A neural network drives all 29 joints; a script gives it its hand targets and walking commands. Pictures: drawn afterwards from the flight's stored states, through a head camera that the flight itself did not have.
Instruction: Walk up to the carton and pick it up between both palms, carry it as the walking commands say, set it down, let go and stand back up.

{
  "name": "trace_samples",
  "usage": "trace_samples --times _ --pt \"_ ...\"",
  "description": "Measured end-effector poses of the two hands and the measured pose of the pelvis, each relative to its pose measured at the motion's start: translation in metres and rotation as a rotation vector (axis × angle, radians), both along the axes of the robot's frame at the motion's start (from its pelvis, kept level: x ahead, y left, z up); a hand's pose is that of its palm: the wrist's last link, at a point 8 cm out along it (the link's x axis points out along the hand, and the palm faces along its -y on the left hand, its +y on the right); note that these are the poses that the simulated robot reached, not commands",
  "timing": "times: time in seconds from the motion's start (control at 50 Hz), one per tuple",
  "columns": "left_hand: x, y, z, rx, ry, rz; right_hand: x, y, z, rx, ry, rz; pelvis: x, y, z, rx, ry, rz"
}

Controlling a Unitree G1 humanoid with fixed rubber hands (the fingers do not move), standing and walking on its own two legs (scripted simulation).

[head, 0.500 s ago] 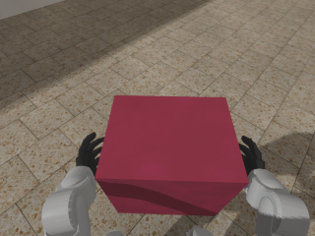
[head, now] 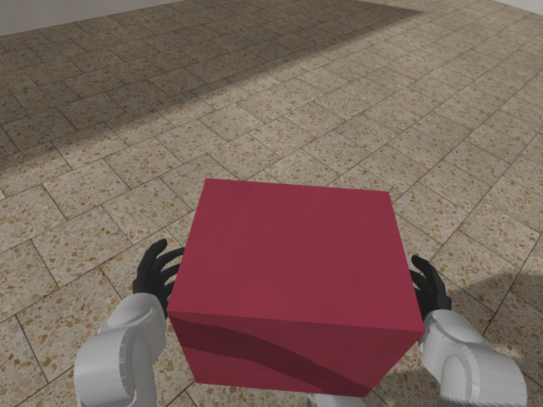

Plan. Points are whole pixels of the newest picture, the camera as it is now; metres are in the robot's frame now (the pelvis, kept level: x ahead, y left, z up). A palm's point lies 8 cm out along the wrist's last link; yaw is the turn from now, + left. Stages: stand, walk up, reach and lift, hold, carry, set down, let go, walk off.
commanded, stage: carry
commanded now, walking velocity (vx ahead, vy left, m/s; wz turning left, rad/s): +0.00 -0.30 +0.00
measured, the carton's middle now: (287, 291) +0.29 +0.01 +0.03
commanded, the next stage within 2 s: none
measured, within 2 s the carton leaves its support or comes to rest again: neither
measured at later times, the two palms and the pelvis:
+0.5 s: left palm (266, 318) +0.22 +0.04 +0.08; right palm out of the picture +0.20 -0.30 +0.08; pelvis -0.05 -0.12 +0.00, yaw -3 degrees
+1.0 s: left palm out of the picture +0.12 +0.01 +0.10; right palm out of the picture +0.09 -0.34 +0.10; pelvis -0.13 -0.15 +0.00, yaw -3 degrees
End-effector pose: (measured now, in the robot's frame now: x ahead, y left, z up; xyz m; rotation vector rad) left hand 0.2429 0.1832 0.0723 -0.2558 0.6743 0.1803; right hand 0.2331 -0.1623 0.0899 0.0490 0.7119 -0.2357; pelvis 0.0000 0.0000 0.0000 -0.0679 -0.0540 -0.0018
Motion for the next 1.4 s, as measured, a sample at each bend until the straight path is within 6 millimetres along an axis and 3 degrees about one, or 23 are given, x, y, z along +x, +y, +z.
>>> trace_samples --times 0.1,0.18,0.26,0.34,0.42,0.52,0.62,0.94,1.12,1.26,1.32,1.4 --pt "0.001 -0.026 0.005 -0.002 0.007 -0.034 -0.010 -0.025 0.007 0.008 0.005 -0.041 -0.006 -0.015 0.006 0.007 0.016 -0.036" --pt "0.008 -0.058 0.009 0.019 -0.016 -0.078 -0.013 -0.057 0.010 0.020 -0.021 -0.083 -0.013 -0.035 0.005 0.026 0.050 -0.087" --pt "0.012 -0.096 0.006 0.067 -0.003 -0.104 -0.017 -0.095 -0.008 0.065 -0.007 -0.107 -0.019 -0.063 0.000 0.073 0.103 -0.113" --pt "0.003 -0.125 -0.004 0.113 0.082 -0.113 -0.029 -0.123 -0.033 0.120 0.075 -0.120 -0.028 -0.087 0.005 0.087 0.097 -0.096" --pt "-0.007 -0.141 0.001 0.123 0.065 -0.105 -0.037 -0.138 -0.032 0.121 0.058 -0.109 -0.039 -0.104 0.007 0.101 0.086 -0.084" --pt "-0.023 -0.142 0.012 0.082 -0.061 -0.066 -0.038 -0.141 -0.005 0.064 -0.070 -0.062 -0.055 -0.118 0.001 0.061 0.077 -0.048" --pt "-0.047 -0.134 0.008 0.028 -0.078 -0.027 -0.049 -0.134 0.010 0.016 -0.087 -0.023 -0.067 -0.124 0.000 0.041 0.065 -0.027" --pt "-0.108 -0.174 0.028 0.069 -0.062 -0.071 -0.128 -0.173 0.008 0.080 -0.071 -0.080 -0.116 -0.149 0.003 0.080 0.013 -0.052" --pt "-0.148 -0.172 0.018 0.055 -0.033 -0.077 -0.168 -0.171 0.007 0.050 -0.041 -0.074 -0.153 -0.146 0.003 0.093 -0.032 -0.057" --pt "-0.175 -0.166 0.033 0.082 -0.086 -0.036 -0.181 -0.166 0.013 0.070 -0.093 -0.029 -0.175 -0.150 -0.001 0.083 0.042 -0.032" --pt "-0.181 -0.173 0.033 0.121 -0.091 -0.042 -0.183 -0.173 0.007 0.094 -0.102 -0.026 -0.191 -0.153 -0.005 0.102 0.068 -0.048" --pt "-0.194 -0.177 0.022 0.104 -0.014 -0.052 -0.204 -0.177 -0.005 0.091 -0.024 -0.040 -0.204 -0.153 0.001 0.102 0.053 -0.044"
